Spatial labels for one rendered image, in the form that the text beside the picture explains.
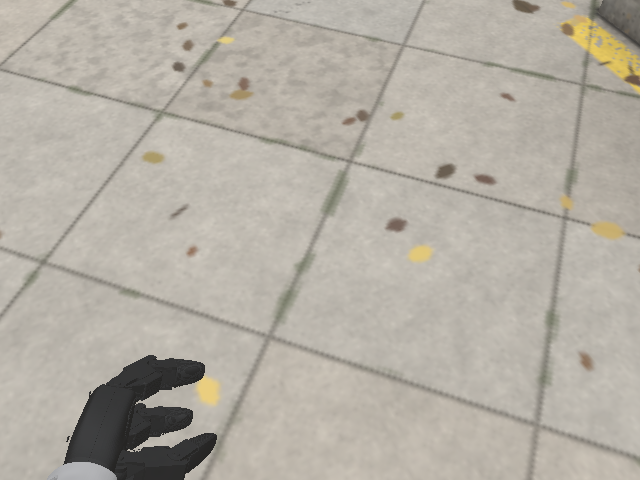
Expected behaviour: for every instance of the left robot hand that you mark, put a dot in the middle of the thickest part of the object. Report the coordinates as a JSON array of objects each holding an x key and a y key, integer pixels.
[{"x": 111, "y": 423}]

